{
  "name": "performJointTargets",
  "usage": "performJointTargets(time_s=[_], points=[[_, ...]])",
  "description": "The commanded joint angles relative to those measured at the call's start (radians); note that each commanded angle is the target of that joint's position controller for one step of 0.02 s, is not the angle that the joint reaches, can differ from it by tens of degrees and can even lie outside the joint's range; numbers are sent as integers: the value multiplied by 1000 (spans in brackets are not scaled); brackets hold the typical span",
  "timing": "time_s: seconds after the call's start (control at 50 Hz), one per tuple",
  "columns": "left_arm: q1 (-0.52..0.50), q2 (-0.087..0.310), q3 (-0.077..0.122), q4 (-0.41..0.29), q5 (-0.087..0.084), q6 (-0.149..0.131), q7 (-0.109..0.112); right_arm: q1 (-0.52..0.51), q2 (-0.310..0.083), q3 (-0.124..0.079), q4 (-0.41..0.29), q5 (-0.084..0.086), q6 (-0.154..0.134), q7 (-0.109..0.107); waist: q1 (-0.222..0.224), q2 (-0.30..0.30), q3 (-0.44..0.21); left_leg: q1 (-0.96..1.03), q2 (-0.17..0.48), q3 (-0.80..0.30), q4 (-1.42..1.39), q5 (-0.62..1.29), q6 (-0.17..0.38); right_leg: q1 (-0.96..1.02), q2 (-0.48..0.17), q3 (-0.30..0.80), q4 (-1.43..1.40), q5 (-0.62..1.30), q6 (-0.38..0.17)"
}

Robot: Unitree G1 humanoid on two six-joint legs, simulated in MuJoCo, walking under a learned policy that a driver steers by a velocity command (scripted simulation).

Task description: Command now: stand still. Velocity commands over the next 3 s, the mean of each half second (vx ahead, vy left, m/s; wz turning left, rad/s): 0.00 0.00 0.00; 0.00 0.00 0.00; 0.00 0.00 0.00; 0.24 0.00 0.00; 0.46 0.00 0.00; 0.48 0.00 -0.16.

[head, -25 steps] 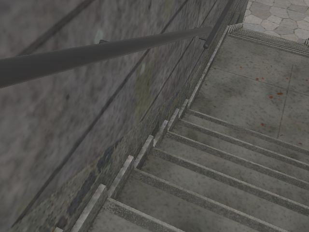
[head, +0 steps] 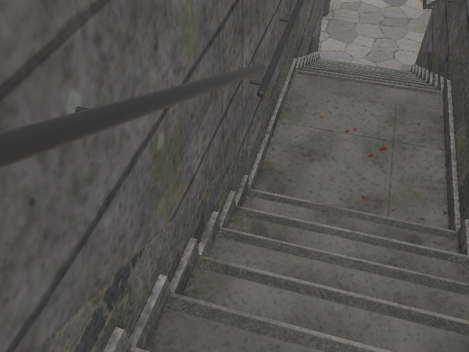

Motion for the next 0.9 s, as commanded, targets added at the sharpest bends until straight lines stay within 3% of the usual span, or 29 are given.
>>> performJointTargets(time_s=[0.02,0.06,0.1,0.12,0.14,0.16,0.18,0.2,0.22,0.24,0.28,0.3,0.34,0.46,0.48,0.5,0.54,0.58,0.68,0.8,0.82,0.84,0.86,0.9], points=[[-37,62,1,-31,-7,-28,-6,67,-59,-14,3,-4,20,-11,-37,-84,56,108,73,-109,-95,47,-6,-88,-119,192,-205,67,3],[-13,74,4,-16,-11,-30,-6,50,-68,-18,8,-6,16,-12,-28,-69,68,96,82,-111,-111,61,-12,-73,-125,199,-211,71,1],[-5,77,6,-7,-5,-40,-14,33,-78,-22,16,1,13,-11,-12,-54,63,88,79,-110,-121,71,-12,-52,-135,205,-210,91,1],[-4,79,7,-1,-6,-43,-15,24,-74,-22,18,0,10,-11,-10,-57,58,90,80,-109,-127,78,-13,-46,-136,208,-210,108,2],[-2,88,12,5,-6,-45,-14,11,-97,-30,23,-3,7,-10,-2,-62,64,80,83,-108,-122,84,-13,-40,-140,210,-212,129,3],[-2,89,12,11,-5,-46,-14,9,-89,-30,27,-2,4,-9,0,-65,55,81,84,-107,-128,89,-14,-26,-142,211,-210,155,3],[51,179,63,23,-98,-36,-67,9,-66,-17,-3,-100,-19,61,5,-187,121,4,15,24,-37,31,-26,-68,-49,136,-210,-20,-3],[17,181,70,6,-69,-38,-105,31,-82,-27,22,-105,-33,87,-5,-93,89,9,13,22,-40,22,-32,-73,-47,137,-195,-84,-14],[15,170,83,-7,-43,-38,-121,17,-78,-26,22,-84,-47,90,14,-42,75,1,15,26,-22,13,-34,-70,-47,132,-187,-64,-26],[45,158,90,10,-41,-38,-124,26,-67,-22,36,-67,-56,87,18,-30,72,-6,20,33,-15,8,-37,-57,-45,123,-185,-24,-37],[44,137,96,21,-45,-42,-123,23,-91,-30,35,-54,-71,86,17,-26,41,-25,29,28,6,22,-33,-16,-47,123,-146,116,-41],[28,153,106,22,-35,-47,-118,-8,-103,-33,30,-54,-75,84,23,-28,28,-47,27,32,25,48,-30,7,-41,110,-115,259,-39],[39,163,115,33,-35,-51,-111,-2,-111,-36,30,-50,-76,79,18,-24,-15,-53,30,41,48,60,-31,62,-35,105,-76,422,-32],[53,161,125,56,-45,-49,-116,38,-119,-36,56,-46,-53,70,13,-5,19,-52,39,45,60,46,-39,50,-17,96,-61,416,-39],[-4,77,74,27,45,-15,-39,37,-89,-46,66,-16,-25,8,2,12,-52,33,63,1,38,33,-20,64,-165,199,-56,678,-29],[-13,86,74,37,31,-6,-9,63,-62,-37,88,9,-16,-20,-12,-24,-47,70,73,-17,2,56,-23,61,-157,185,-58,742,-18],[-9,117,70,54,8,1,12,49,-73,-40,101,4,-6,-38,-2,-32,-17,80,82,-34,-19,118,-12,66,-142,175,-73,670,-7],[9,119,64,74,-5,4,11,46,-68,-36,111,-3,2,-35,9,-33,-1,91,91,-47,-39,141,-6,60,-136,168,-91,568,-7],[0,83,44,101,2,-3,4,42,-69,-34,130,-12,17,-34,7,-13,71,79,99,-74,-101,113,-5,10,-108,165,-151,270,-41],[-29,67,33,113,-4,-17,2,34,-53,-36,142,-6,7,-33,2,-16,56,92,99,-90,-127,123,-4,15,-106,165,-184,198,-39],[37,141,87,123,-100,0,-61,46,-58,-25,135,-93,-6,47,32,-86,125,7,34,31,-77,19,-20,29,19,48,-167,60,-31],[34,160,96,118,-79,3,-99,52,-76,-37,147,-94,-17,81,27,-25,121,-3,15,44,-70,0,-22,13,27,49,-164,41,-33],[38,153,108,113,-51,4,-116,51,-79,-37,148,-76,-29,94,34,11,115,-13,15,49,-64,-17,-21,13,29,47,-162,41,-45],[38,112,110,117,-48,-5,-110,61,-87,-41,156,-62,-53,91,31,12,106,-20,24,59,-44,-50,-23,6,33,45,-163,38,-58]])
